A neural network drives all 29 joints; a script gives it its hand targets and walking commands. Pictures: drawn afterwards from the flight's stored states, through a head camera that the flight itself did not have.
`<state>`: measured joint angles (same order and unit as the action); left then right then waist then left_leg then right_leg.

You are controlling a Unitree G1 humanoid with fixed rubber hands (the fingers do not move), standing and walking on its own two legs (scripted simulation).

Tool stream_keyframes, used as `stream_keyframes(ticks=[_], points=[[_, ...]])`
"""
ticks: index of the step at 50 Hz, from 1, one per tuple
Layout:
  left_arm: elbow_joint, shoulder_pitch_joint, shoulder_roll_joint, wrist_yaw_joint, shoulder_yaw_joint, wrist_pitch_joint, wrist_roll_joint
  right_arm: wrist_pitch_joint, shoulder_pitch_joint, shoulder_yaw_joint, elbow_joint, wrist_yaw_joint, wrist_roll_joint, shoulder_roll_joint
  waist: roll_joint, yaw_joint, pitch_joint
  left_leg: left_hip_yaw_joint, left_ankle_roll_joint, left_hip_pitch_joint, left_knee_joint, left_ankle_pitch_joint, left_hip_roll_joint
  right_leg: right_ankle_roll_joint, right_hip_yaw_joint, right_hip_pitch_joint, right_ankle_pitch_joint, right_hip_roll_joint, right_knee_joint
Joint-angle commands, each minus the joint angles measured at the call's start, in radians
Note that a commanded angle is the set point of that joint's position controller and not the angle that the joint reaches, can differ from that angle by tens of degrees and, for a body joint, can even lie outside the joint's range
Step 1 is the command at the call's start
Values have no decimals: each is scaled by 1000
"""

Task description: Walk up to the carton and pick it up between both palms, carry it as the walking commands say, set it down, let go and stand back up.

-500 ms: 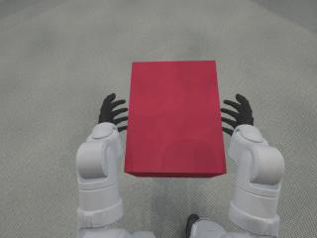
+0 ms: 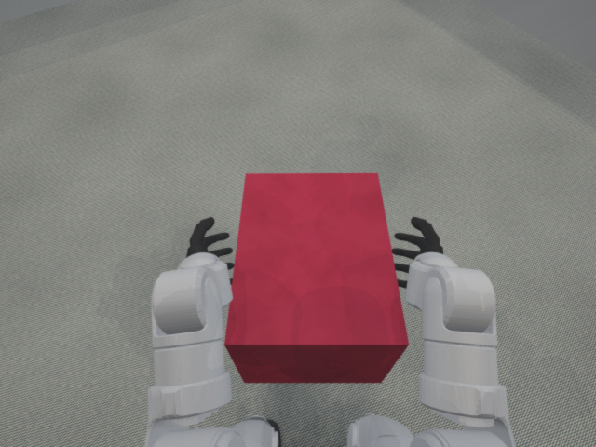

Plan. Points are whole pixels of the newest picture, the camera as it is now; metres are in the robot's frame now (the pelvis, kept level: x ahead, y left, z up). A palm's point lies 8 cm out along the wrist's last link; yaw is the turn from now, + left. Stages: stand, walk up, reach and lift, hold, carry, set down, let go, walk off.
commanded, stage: carry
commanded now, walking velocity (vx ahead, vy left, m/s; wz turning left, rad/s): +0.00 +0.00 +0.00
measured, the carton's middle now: (312, 276) +0.35 +0.00 -0.06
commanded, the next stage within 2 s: none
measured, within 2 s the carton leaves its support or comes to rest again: neither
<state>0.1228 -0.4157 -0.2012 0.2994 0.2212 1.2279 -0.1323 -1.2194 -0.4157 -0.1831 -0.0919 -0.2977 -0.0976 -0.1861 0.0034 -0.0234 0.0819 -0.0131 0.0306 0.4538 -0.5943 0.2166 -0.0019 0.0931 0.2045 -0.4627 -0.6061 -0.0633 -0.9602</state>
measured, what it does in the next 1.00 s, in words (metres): steps on the spot: right foot, then left foot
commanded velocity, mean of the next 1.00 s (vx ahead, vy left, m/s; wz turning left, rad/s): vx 0.00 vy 0.00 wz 0.00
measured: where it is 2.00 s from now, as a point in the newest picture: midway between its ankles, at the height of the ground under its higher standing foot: outside the picture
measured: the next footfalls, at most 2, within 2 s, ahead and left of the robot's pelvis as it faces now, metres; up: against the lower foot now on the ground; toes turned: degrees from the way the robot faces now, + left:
right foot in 0.18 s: +0.11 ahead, -0.08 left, +0.00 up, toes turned -10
left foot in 0.64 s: +0.13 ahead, +0.15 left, +0.00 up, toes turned +3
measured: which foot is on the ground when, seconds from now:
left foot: down 0.00-0.20, up 0.22-0.62, down 0.64-1.00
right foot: up 0.00-0.16, down 0.18-1.00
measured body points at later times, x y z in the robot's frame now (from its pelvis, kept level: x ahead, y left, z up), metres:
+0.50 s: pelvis +0.06 -0.01 +0.01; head +0.04 -0.03 +0.45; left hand +0.37 +0.14 +0.13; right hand +0.37 -0.15 +0.10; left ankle +0.08 +0.14 -0.70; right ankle +0.07 -0.07 -0.73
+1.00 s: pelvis +0.02 +0.03 -0.01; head +0.01 +0.03 +0.44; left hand +0.33 +0.18 +0.07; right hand +0.32 -0.11 +0.07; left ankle +0.10 +0.15 -0.73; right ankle +0.07 -0.07 -0.73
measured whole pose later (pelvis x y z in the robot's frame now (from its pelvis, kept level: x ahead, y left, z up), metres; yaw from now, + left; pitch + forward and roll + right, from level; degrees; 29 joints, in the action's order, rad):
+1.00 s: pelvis +0.02 +0.03 -0.01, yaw +3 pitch +0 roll -1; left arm 0.05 -0.41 -0.20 0.29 0.21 1.20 -0.13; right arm -1.22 -0.36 -0.18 -0.09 -0.30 -0.09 -0.18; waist 0.02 -0.02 -0.02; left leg -0.01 0.01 0.43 -0.62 0.19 -0.02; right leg -0.04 0.21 -0.36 -0.30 -0.06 -0.63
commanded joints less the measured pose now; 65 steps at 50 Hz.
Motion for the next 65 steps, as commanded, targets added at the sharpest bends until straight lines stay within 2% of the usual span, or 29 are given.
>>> stream_keyframes(ticks=[1,5,7,8,9,10,11,13,15,19,22,25,27,29,31,32,33,34,35,37,41,45,49,52,55,57,59,61,65], points=[[290,-641,-1083,-413,-784,-57,506,51,-589,672,-337,441,505,-1042,196,1,-770,-274,182,-702,82,-1094,-242,-28,-167,-43,97,52,103],[317,-507,-1042,-409,-783,-44,493,33,-483,705,-380,421,471,-1013,186,2,-774,-212,171,-591,32,-983,-219,-59,-165,72,290,52,270],[263,-399,-1013,-416,-771,-28,462,17,-403,719,-332,417,445,-1005,158,22,-755,-132,119,-475,-26,-854,-152,-63,-127,262,520,30,516],[230,-370,-1008,-425,-770,-22,448,10,-367,729,-299,416,431,-1004,103,29,-756,-112,71,-348,-58,-700,-117,-78,-153,425,682,-37,592],[216,-344,-987,-431,-764,-21,436,5,-340,739,-279,419,424,-1001,-3,37,-789,-93,29,-173,-138,-359,-87,-117,-254,642,977,-193,560],[202,-344,-986,-433,-765,-23,435,-4,-345,749,-273,423,434,-1013,-190,27,-777,-39,-4,56,-242,230,-20,-188,-369,835,1432,-355,445],[169,-312,-981,-436,-756,-23,426,-8,-328,755,-249,428,441,-1012,-245,33,-752,-9,-23,170,-306,387,-10,-239,-364,900,1658,-406,377],[136,-336,-982,-443,-751,-21,417,-3,-367,755,-223,432,448,-1013,-155,40,-678,10,-21,196,-293,310,-8,-251,-276,819,1551,-347,414],[77,-311,-972,-454,-728,-17,403,-8,-382,767,-193,441,451,-1006,-139,35,-603,27,-21,143,-284,244,-17,-231,-208,693,1395,-296,455],[-30,-311,-951,-478,-663,-8,393,-14,-392,742,-95,441,428,-981,-181,27,-505,71,-15,61,-256,161,-8,-219,-124,531,1224,-230,478],[-98,-365,-954,-486,-636,-5,389,-15,-451,715,-41,449,435,-980,-139,31,-478,70,2,20,-190,138,-19,-229,-108,452,1026,-224,483],[-132,-399,-959,-485,-620,-9,383,-10,-498,692,-7,461,443,-971,-119,31,-446,65,6,-12,-122,114,-30,-229,-119,372,717,-230,506],[-142,-441,-969,-483,-621,-17,386,-1,-562,689,-15,470,458,-976,-95,22,-423,57,8,-58,-10,10,-36,-203,-104,316,519,-209,503],[-144,-476,-984,-479,-624,-17,395,4,-616,676,-33,473,475,-979,-41,19,-432,7,13,-102,79,-82,-52,-171,-92,289,343,-166,463],[-132,-501,-996,-473,-631,-18,406,10,-656,661,-44,476,485,-979,81,25,-465,-175,49,-152,145,-272,-170,-127,-48,240,221,-84,348],[-133,-491,-999,-471,-632,-17,406,10,-613,643,-24,475,473,-977,158,28,-487,-263,72,-174,175,-314,-231,-111,-54,214,162,-43,302],[-142,-470,-1013,-468,-632,-20,405,9,-590,633,-16,476,470,-985,166,28,-503,-310,83,-176,210,-258,-245,-107,-82,206,125,-14,291],[-142,-475,-1028,-468,-635,-23,405,12,-592,635,-16,479,466,-996,155,25,-478,-288,83,-167,226,-218,-236,-101,-80,202,103,11,316],[-131,-496,-1030,-466,-659,-25,418,20,-598,630,-34,481,465,-983,209,22,-448,-252,84,-166,228,-213,-209,-97,-70,185,97,27,369],[-74,-534,-1045,-462,-686,-36,436,31,-619,639,-85,477,476,-1002,206,20,-490,-228,82,-192,203,-313,-188,-94,-62,224,149,38,370],[-15,-553,-1047,-458,-699,-39,444,33,-626,657,-126,472,480,-1017,175,24,-535,-226,73,-164,192,-259,-173,-105,-82,288,219,33,384],[25,-568,-1039,-457,-711,-43,451,30,-599,653,-119,471,470,-1016,165,27,-524,-213,55,-103,215,-69,-151,-118,-100,324,212,14,400],[-16,-520,-1024,-460,-692,-42,434,30,-586,657,-105,471,459,-1003,86,29,-501,-169,31,-32,170,21,-116,-141,-159,341,185,-65,441],[-55,-527,-1008,-464,-673,-48,419,38,-582,647,-66,474,445,-1008,-43,24,-451,-51,1,-12,46,23,-39,-174,-256,284,113,-182,578],[-125,-484,-991,-467,-641,-50,393,42,-558,625,-6,475,426,-985,-121,22,-422,8,-2,-14,-117,67,-6,-216,-262,206,82,-243,643],[-169,-482,-990,-469,-619,-66,374,59,-566,601,31,475,408,-977,-93,19,-425,10,12,-16,-106,48,-17,-224,-229,209,175,-235,619],[-215,-451,-983,-470,-607,-78,365,76,-580,599,23,470,405,-961,-49,19,-458,-22,20,-31,32,-88,-45,-191,-166,285,363,-183,516],[-136,-479,-1002,-472,-657,-77,410,77,-622,652,-81,466,446,-974,-1,30,-459,-66,31,-77,69,-209,-83,-163,-110,259,354,-120,440],[-171,-450,-980,-468,-639,-77,391,75,-560,614,-13,469,425,-959,46,31,-474,-125,35,-89,95,-240,-122,-154,-120,261,273,-85,404]])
